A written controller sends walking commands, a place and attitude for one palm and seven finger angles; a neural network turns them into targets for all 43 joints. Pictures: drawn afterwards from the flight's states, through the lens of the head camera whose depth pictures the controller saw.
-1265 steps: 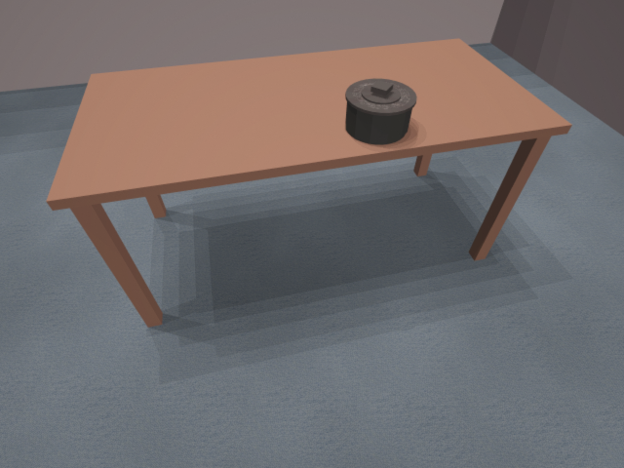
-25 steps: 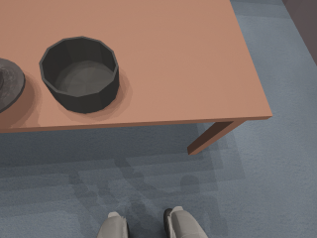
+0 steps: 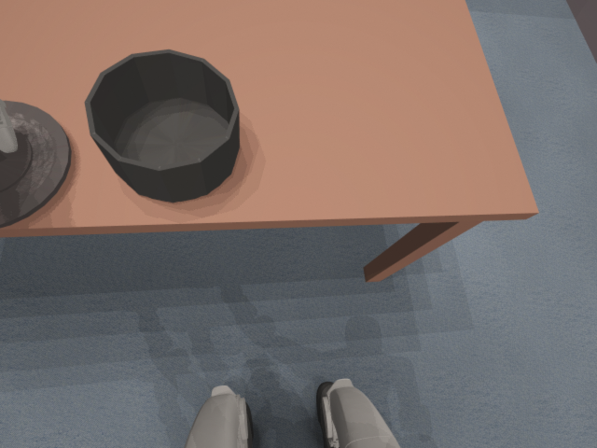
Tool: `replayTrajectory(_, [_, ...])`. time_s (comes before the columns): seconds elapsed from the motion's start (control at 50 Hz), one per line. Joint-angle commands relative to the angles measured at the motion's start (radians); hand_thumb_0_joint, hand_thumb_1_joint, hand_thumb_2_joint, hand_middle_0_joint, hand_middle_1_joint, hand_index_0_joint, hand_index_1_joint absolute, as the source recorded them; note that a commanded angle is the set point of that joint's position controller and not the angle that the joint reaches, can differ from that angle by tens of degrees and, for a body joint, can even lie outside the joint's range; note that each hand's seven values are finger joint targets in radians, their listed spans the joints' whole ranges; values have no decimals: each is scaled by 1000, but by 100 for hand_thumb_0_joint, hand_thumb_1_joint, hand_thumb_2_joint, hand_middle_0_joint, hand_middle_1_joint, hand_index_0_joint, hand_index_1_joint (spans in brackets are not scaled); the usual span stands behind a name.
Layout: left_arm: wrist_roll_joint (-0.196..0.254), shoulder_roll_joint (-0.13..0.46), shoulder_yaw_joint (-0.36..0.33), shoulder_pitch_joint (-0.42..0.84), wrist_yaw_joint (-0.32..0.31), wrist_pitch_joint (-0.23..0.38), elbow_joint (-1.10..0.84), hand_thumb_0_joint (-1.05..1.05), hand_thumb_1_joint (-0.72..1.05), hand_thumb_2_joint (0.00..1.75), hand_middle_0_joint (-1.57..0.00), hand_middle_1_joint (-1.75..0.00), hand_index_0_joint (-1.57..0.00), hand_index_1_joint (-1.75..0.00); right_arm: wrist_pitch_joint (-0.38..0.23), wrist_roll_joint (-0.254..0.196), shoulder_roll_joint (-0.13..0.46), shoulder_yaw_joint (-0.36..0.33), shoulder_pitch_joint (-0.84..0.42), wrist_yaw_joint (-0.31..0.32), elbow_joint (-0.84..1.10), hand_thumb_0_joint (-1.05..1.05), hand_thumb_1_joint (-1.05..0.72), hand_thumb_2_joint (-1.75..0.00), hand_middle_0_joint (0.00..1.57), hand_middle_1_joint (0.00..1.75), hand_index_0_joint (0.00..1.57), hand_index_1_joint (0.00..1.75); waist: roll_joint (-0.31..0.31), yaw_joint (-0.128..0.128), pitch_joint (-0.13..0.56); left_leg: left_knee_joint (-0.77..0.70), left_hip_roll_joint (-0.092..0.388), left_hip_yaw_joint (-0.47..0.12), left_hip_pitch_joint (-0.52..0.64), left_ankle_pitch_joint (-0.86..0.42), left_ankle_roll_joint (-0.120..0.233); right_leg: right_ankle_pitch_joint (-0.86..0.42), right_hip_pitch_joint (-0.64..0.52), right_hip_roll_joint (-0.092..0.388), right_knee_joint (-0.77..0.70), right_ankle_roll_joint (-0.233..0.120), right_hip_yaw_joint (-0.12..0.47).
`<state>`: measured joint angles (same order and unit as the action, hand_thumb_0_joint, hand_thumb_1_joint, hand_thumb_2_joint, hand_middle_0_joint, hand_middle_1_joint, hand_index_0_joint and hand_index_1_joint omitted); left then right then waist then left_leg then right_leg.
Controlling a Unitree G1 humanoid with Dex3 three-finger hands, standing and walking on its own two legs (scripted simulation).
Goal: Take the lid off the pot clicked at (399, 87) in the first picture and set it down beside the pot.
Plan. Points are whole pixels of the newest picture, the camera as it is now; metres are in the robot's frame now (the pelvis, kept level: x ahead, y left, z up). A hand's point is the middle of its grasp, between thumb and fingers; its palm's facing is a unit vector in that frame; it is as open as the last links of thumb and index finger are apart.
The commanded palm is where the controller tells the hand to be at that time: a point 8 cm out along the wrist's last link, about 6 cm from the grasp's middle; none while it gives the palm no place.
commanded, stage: open the fingers wide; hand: left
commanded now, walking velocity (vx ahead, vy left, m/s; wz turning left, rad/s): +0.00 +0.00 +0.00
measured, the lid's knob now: out of the picture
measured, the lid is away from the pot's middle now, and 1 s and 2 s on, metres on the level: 0.23 0.24 0.24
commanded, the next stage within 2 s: raise the empty hand in 1.00 s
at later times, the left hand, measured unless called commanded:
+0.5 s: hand out of the picture +0.44 +0.36 +0.02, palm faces -0.51 -0.10 -0.86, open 7.7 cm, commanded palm +0.51 +0.35 +0.06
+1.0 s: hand out of the picture +0.45 +0.36 +0.02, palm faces -0.52 -0.10 -0.85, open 10.7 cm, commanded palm +0.51 +0.35 +0.06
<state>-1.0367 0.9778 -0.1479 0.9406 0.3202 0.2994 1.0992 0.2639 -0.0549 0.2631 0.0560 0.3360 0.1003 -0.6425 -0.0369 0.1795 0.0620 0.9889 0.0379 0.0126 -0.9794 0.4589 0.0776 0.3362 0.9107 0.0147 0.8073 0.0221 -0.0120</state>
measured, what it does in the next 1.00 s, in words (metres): stands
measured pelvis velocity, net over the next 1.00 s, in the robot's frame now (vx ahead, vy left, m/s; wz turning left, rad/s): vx -0.02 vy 0.00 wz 0.00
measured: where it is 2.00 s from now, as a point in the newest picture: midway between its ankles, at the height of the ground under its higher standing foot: (287, 446)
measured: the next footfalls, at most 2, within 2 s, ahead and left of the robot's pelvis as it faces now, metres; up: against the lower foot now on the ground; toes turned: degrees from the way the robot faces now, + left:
none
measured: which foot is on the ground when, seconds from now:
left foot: down 0.00-1.00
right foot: down 0.00-1.00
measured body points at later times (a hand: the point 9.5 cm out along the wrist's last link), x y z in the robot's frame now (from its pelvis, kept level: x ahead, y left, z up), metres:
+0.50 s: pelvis -0.02 -0.01 +0.00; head +0.13 +0.04 +0.42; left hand +0.47 +0.36 +0.07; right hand +0.00 -0.29 -0.10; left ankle -0.01 +0.06 -0.68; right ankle +0.01 -0.19 -0.68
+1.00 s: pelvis -0.02 +0.00 -0.01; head +0.14 +0.05 +0.41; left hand +0.47 +0.37 +0.06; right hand -0.02 -0.28 -0.11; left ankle -0.01 +0.06 -0.68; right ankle +0.01 -0.19 -0.68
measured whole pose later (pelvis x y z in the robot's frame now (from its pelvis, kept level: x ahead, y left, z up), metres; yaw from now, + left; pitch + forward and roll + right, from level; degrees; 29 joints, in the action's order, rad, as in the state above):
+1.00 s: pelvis -0.02 +0.00 -0.01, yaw +0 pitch +24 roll -6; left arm -1.06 0.98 -0.07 1.01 0.33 0.29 1.17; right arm 0.22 -0.08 0.27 0.07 0.33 0.12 -0.65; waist -0.02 0.19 0.07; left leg 1.02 0.03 0.01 -1.00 0.45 0.09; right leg 0.34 0.93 0.01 0.85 0.03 0.00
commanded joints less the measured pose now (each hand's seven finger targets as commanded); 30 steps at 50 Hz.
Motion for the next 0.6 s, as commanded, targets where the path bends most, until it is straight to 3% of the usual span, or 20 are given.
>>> replayTrajectory(0.0, [11,392,-85,455,-51,-25,-228,0,56,83,-69,-112,-74,-114,14,12,220,-88,195,19,4,0,-90,-90,20,30,20,30,-234,-19,649,-87,-3,-90,702,-856,-50,-245,-86,-90,-48,-38,-74])
replayTrajectory(0.02, [3,392,-80,457,-61,-23,-204,0,55,80,-68,-112,-72,-114,5,7,220,-83,189,24,-2,0,-90,-90,20,30,20,30,-212,-15,612,-91,-1,-90,678,-797,-45,-226,-80,-86,-52,-39,-77])
replayTrajectory(0.04, [3,353,-49,447,-65,-26,-193,0,54,78,-66,-111,-71,-114,-3,5,218,-83,190,26,-5,0,-90,-90,20,30,20,30,-231,-9,587,-99,-1,-87,679,-778,-46,-208,-60,-88,-52,-41,-81])
replayTrajectory(0.06, [-1,362,-58,441,-69,-20,-198,0,53,76,-65,-111,-70,-113,-8,6,219,-81,190,28,-10,0,-90,-90,20,30,20,30,-234,-15,571,-104,1,-92,682,-774,-48,-197,-55,-87,-55,-45,-84])
replayTrajectory(0.08, [-3,347,-50,433,-69,-8,-205,0,52,74,-64,-111,-68,-113,-12,6,216,-80,187,30,-10,0,-90,-90,20,30,20,30,-296,-22,560,-105,4,-95,721,-834,-60,-197,-20,-86,-54,-51,-90])
replayTrajectory(0.1, [-4,321,-35,405,-69,-7,-172,0,51,72,-62,-111,-67,-113,-13,7,213,-79,185,28,-12,0,-90,-90,20,30,20,30,-287,-22,538,-103,5,-100,732,-843,-68,-175,2,-90,-53,-53,-93])
replayTrajectory(0.16, [8,265,20,405,-61,-18,-115,0,49,65,-58,-110,-62,-112,-18,-2,213,-74,166,23,-4,0,-90,-90,20,30,20,30,-227,-1,466,-102,-2,-76,634,-693,-40,-150,-5,-89,-65,-50,-83])
replayTrajectory(0.28, [14,316,-11,456,-58,16,-212,0,43,52,-50,-110,-53,-111,-42,-4,215,-75,167,40,-3,0,-90,-90,20,30,20,30,-276,-11,561,-107,3,-91,689,-718,-49,-156,-25,-84,-49,-52,-82])
replayTrajectory(0.32, [21,284,20,425,-56,11,-136,0,42,47,-48,-110,-50,-111,-49,-9,215,-68,152,40,-2,0,-90,-90,20,30,20,30,-232,2,489,-104,2,-83,626,-630,-41,-118,1,-87,-47,-49,-83])
replayTrajectory(0.36, [24,294,21,395,-58,-3,-76,0,40,43,-45,-109,-47,-110,-54,-17,217,-60,146,38,15,0,-90,-90,20,30,20,30,-162,2,442,-107,-12,-61,524,-512,-23,-106,-36,-88,-45,-48,-74])
replayTrajectory(0.4, [18,288,36,418,-57,-2,-106,0,38,38,-42,-109,-45,-110,-59,-15,221,-61,151,39,14,0,-90,-90,20,30,20,30,-223,-3,465,-115,-11,-62,555,-528,-31,-99,-24,-88,-36,-52,-74])
replayTrajectory(0.44, [4,303,35,429,-59,-4,-112,0,36,34,-40,-108,-42,-109,-60,-17,224,-59,149,37,13,0,-90,-90,20,30,20,30,-237,-6,471,-109,-9,-71,559,-514,-35,-84,-1,-87,-32,-55,-77])
replayTrajectory(0.48, [2,352,-9,428,-60,4,-135,0,33,32,-38,-107,-39,-108,-63,-17,222,-57,153,43,23,0,-90,-90,20,30,20,30,-238,-18,518,-99,-9,-71,575,-571,-32,-118,-28,-86,-24,-53,-75])
replayTrajectory(0.5, [7,356,-7,431,-57,0,-135,0,32,31,-36,-107,-38,-108,-61,-16,225,-59,158,45,21,0,-90,-90,20,30,20,30,-223,-10,538,-98,-8,-69,580,-571,-32,-125,-42,-89,-24,-49,-71])
replayTrajectory(0.56, [17,372,-15,425,-46,-6,-116,0,28,28,-33,-106,-33,-107,-63,-20,224,-57,156,49,25,0,-90,-90,20,30,20,30,-191,-5,530,-92,-16,-57,523,-521,-21,-137,-71,-87,-22,-45,-66])
replayTrajectory(0.58, [21,356,-4,440,-41,0,-128,0,26,27,-31,-106,-32,-106,-65,-21,225,-55,158,52,21,0,-90,-90,20,30,20,30,-214,-4,523,-99,-10,-68,547,-554,-27,-129,-41,-85,-19,-48,-75])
